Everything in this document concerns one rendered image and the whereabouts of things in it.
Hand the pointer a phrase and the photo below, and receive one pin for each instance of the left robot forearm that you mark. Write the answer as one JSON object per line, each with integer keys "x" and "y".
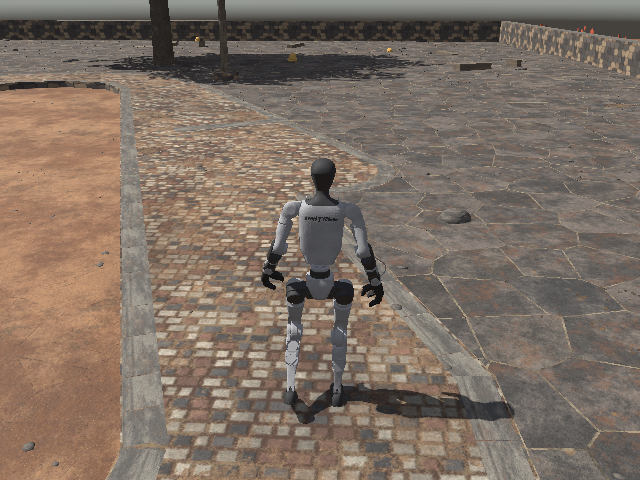
{"x": 271, "y": 261}

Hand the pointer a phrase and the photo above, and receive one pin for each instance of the right robot forearm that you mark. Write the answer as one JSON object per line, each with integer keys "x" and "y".
{"x": 371, "y": 269}

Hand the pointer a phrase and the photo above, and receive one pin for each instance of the left robot hand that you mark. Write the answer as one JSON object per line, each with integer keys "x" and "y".
{"x": 275, "y": 275}

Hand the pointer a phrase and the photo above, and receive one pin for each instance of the robot left upper arm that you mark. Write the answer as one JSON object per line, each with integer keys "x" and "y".
{"x": 289, "y": 211}

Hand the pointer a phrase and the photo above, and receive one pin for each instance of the left robot shin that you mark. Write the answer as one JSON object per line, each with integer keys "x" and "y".
{"x": 291, "y": 358}

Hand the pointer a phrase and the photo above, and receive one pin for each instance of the robot right upper arm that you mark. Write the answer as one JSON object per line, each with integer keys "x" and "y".
{"x": 353, "y": 213}

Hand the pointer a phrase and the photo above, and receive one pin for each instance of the left robot thigh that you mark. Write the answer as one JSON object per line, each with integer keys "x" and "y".
{"x": 295, "y": 298}

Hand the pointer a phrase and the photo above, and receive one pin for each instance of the right robot hand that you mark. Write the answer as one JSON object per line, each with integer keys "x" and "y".
{"x": 376, "y": 290}

